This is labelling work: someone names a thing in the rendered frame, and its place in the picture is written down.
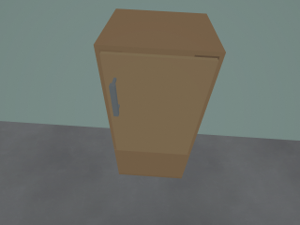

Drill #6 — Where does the cupboard door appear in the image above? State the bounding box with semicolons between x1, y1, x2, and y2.
99;52;218;155

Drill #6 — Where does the handle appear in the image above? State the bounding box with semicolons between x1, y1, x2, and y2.
109;78;120;117

